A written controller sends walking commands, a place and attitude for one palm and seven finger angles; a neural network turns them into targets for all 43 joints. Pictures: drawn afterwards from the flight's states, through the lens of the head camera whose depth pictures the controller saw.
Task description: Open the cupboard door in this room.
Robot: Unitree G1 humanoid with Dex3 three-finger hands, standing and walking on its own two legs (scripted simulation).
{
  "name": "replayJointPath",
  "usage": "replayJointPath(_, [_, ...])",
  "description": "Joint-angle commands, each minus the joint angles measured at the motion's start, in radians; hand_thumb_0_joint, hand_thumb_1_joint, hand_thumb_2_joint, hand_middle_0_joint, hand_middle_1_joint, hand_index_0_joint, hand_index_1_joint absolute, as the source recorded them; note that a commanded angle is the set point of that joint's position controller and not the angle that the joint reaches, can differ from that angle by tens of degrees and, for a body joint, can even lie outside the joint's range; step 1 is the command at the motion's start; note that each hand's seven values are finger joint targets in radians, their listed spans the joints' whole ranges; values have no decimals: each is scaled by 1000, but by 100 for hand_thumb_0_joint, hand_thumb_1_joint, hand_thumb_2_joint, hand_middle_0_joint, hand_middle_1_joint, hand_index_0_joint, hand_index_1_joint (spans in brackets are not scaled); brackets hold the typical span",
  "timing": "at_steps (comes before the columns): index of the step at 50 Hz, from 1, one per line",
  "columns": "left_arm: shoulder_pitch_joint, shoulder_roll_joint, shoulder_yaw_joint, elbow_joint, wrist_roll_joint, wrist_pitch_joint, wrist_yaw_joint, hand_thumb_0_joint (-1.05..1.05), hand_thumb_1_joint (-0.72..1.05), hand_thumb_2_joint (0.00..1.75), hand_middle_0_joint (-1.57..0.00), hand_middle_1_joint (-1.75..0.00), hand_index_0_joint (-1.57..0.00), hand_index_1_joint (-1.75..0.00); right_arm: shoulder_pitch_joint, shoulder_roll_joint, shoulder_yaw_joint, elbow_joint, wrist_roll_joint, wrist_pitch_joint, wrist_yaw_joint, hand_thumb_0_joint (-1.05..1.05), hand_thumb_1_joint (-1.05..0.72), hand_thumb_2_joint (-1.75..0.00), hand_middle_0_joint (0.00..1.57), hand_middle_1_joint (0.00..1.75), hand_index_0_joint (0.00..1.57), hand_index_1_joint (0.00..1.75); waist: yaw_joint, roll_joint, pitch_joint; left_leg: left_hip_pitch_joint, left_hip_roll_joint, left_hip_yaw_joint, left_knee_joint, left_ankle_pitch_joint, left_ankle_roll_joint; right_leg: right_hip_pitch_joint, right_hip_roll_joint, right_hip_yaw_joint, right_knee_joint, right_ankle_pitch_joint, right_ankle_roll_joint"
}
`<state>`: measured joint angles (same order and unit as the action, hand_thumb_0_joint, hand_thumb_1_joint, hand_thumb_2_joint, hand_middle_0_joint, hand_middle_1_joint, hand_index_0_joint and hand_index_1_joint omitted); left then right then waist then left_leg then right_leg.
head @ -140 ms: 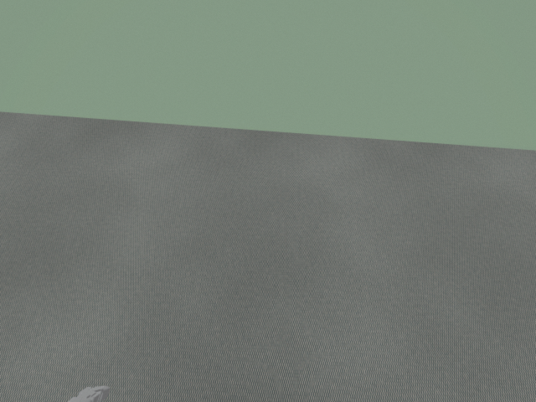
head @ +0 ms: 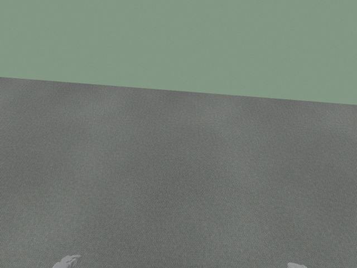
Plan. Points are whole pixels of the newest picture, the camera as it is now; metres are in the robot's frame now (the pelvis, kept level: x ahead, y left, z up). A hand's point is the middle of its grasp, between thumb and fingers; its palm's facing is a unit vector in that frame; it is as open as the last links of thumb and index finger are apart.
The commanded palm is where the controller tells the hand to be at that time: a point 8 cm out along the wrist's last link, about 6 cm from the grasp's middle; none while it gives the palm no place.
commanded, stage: stand and wait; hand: left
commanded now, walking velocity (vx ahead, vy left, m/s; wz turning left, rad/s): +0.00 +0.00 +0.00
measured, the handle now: out of the picture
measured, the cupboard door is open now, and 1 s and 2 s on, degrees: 0 0 0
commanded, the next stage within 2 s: turn or walk to find it in 0.76 s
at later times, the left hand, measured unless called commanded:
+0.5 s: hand out of the picture +0.06 +0.24 -0.15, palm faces -0.03 -0.94 -0.34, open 7.4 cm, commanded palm none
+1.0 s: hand out of the picture +0.05 +0.23 -0.16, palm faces +0.02 -0.95 -0.32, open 7.4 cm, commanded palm none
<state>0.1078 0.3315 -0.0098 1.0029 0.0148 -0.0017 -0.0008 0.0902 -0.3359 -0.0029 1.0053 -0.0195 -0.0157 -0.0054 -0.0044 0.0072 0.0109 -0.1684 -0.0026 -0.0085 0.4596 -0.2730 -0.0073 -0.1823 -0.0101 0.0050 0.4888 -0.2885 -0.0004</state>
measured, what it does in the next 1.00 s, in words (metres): stands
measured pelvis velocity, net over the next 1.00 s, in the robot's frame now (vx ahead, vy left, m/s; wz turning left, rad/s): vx -0.03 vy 0.00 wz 0.05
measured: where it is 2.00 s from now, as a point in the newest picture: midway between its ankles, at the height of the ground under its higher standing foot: outside the picture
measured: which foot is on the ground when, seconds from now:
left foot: down 0.00-1.00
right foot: down 0.00-1.00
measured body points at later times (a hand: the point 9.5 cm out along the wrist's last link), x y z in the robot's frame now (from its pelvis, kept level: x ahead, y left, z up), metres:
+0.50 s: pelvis -0.01 -0.01 +0.00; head -0.01 -0.01 +0.45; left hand +0.06 +0.29 -0.12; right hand +0.06 -0.31 -0.13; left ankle -0.02 +0.13 -0.74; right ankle -0.02 -0.12 -0.74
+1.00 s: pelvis -0.03 +0.00 +0.00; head -0.02 +0.00 +0.45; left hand +0.05 +0.28 -0.13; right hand +0.05 -0.29 -0.14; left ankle -0.02 +0.13 -0.74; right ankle -0.02 -0.12 -0.74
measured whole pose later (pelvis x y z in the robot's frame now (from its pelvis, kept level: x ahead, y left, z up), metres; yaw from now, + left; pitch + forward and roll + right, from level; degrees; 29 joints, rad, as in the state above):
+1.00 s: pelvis -0.03 +0.00 +0.00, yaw +3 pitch -1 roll +0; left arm 0.13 0.30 0.01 1.03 0.02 0.02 0.02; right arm 0.16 -0.31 -0.01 1.07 -0.02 0.01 0.00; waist -0.01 0.00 0.03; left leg -0.24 -0.01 -0.06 0.48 -0.23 -0.01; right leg -0.22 -0.02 -0.04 0.49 -0.25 0.00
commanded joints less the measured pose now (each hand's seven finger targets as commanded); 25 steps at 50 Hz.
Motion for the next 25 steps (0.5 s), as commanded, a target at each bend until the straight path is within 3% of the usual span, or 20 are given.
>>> replayJointPath(1, [-42, 219, 49, -63, -4, -24, 16, 0, 90, 90, -20, -30, -20, -30, -45, -200, -45, -56, 2, -21, -13, 0, -90, -90, 20, 30, 20, 30, 2, -25, -78, 32, 106, -71, -64, 283, 42, 32, -109, 86, -78, 297, -40])
replayJointPath(13, [-33, 217, 51, -32, -5, -26, 14, 0, 90, 90, -20, -30, -20, -30, -40, -198, -44, -18, 6, -20, -13, 0, -90, -90, 20, 30, 20, 30, 4, -14, -77, 48, 110, -75, -87, 256, 36, 47, -112, 97, -119, 279, -40])
replayJointPath(25, [-23, 222, 46, 5, -7, -25, 10, 0, 90, 90, -20, -30, -20, -30, -25, -209, -37, 25, 9, -19, -11, 0, -90, -90, 20, 30, 20, 30, 7, -17, -44, 36, 115, -85, -123, 185, 35, 35, -114, 106, -164, 181, -37])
